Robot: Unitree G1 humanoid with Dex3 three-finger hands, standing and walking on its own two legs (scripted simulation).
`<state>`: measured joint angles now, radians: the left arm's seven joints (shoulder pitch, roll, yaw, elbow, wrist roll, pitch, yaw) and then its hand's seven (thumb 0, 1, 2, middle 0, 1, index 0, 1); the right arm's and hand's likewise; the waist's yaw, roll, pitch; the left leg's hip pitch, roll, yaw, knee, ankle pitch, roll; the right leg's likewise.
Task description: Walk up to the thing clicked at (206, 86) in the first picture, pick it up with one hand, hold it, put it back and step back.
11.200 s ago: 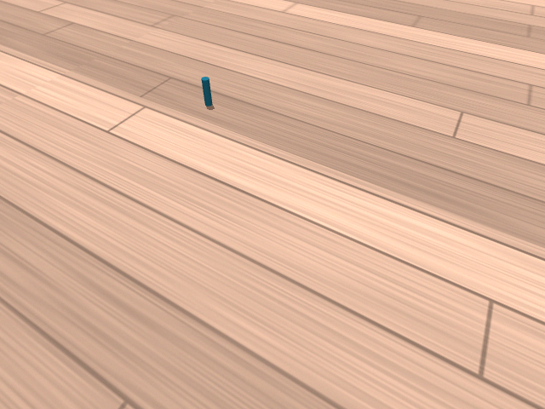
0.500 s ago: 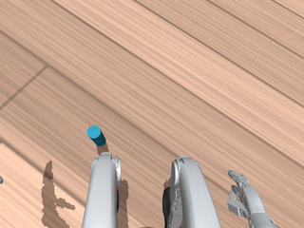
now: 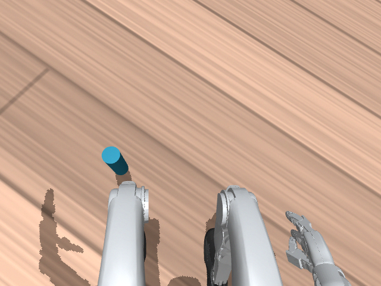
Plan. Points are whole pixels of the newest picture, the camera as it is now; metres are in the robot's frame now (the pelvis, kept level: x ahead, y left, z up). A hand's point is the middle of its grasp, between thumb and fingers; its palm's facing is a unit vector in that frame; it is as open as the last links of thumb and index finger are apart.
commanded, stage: go down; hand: left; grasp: from the side
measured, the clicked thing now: (116, 162) +0.41 +0.22 -0.34
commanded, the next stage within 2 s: approach in 0.60 s
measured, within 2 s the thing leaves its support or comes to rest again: neither
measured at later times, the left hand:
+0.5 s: hand out of the picture +0.32 +0.40 -0.04, palm faces +0.16 -0.98 -0.12, open 17.5 cm
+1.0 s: hand out of the picture +0.33 +0.39 -0.09, palm faces +0.17 -0.98 -0.04, open 17.5 cm
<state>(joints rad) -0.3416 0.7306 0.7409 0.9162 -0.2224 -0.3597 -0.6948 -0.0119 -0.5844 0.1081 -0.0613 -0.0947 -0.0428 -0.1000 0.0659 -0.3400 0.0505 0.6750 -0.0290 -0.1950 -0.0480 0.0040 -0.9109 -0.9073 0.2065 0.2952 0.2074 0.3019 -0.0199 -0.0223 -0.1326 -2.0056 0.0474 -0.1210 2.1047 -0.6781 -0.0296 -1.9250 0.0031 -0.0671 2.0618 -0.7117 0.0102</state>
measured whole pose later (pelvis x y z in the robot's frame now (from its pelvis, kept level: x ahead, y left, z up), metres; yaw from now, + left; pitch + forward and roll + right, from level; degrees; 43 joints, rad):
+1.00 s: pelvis -0.01 +0.00 -0.06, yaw -2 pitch +31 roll -7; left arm -0.46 0.76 0.78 1.11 -0.34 -0.57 -0.79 -0.01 -0.55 0.06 -0.06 -0.07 -0.03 -0.09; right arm 0.04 -0.37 0.10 0.70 -0.07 -0.22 -0.02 0.00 -0.91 -0.91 0.21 0.30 0.21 0.30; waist -0.05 -0.06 -0.07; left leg -2.16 0.05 -0.15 2.31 -0.69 -0.03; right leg -2.07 0.02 -0.07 2.25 -0.72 0.02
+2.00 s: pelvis -0.02 +0.02 -0.15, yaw -10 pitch +12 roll -15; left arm -0.46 0.65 0.46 1.32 -0.20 -1.10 -0.25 -0.01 -0.56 0.03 -0.07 -0.08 -0.07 -0.06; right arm -0.16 -0.37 0.41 0.63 -0.32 -0.07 0.15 0.00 -0.91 -0.90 0.21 0.30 0.21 0.30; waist -0.18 -0.22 0.22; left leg -2.22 0.02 -0.36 2.67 -0.69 -0.03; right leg -2.07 0.08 -0.21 2.47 -0.66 0.07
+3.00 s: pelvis -0.02 +0.03 -0.15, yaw -11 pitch +11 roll -17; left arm -0.46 0.69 0.40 1.28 -0.13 -1.14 -0.04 0.03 0.13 0.82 -0.84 -0.93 -0.83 -0.96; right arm -0.19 -0.36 0.45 0.60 -0.34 -0.02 0.18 0.00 -0.88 -0.89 0.21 0.29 0.21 0.30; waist -0.19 -0.26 0.28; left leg -2.21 0.02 -0.40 2.68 -0.71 -0.03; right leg -2.05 0.10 -0.24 2.44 -0.65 0.07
